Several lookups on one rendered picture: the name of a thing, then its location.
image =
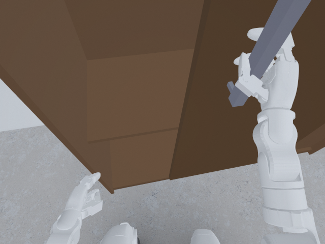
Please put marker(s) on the robot left hand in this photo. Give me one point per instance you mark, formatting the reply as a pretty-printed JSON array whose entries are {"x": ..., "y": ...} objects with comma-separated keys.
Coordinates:
[{"x": 86, "y": 203}]

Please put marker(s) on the left robot thigh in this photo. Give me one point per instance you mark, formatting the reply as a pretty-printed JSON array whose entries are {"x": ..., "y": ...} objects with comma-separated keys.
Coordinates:
[{"x": 121, "y": 234}]

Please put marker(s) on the right robot upper arm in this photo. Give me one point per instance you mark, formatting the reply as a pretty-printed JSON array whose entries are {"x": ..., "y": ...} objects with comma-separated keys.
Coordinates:
[{"x": 286, "y": 239}]

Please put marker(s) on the robot right hand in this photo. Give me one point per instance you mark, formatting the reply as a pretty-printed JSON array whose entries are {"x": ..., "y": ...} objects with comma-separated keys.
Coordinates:
[{"x": 281, "y": 78}]

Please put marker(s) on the left robot forearm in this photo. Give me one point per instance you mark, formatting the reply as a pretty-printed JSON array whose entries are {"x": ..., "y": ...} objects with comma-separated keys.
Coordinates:
[{"x": 66, "y": 230}]

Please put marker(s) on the handle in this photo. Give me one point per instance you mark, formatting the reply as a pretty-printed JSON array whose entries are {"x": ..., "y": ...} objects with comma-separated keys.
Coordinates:
[{"x": 282, "y": 20}]

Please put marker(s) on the right robot thigh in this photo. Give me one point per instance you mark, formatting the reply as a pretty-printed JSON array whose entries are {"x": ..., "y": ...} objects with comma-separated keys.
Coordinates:
[{"x": 204, "y": 236}]

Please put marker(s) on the right robot forearm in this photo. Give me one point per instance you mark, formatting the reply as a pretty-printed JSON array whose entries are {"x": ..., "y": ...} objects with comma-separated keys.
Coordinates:
[{"x": 285, "y": 204}]

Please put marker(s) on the wardrobe door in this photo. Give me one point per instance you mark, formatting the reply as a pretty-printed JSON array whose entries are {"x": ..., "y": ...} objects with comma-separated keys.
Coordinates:
[
  {"x": 312, "y": 138},
  {"x": 213, "y": 135}
]

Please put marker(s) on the robot thigh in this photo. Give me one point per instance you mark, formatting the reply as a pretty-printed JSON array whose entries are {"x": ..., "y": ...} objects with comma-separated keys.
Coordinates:
[
  {"x": 121, "y": 234},
  {"x": 204, "y": 236}
]

